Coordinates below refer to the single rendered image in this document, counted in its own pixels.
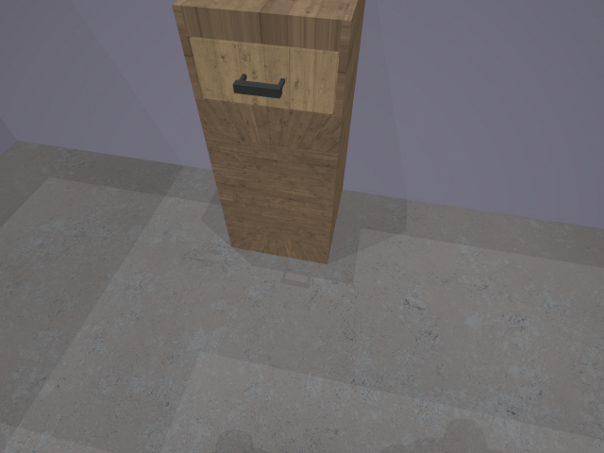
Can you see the handle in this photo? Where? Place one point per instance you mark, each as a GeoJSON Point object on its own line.
{"type": "Point", "coordinates": [259, 89]}

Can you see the cabinet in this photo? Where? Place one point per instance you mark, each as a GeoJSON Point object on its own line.
{"type": "Point", "coordinates": [279, 172]}

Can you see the drawer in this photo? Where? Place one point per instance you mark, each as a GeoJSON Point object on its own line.
{"type": "Point", "coordinates": [310, 74]}

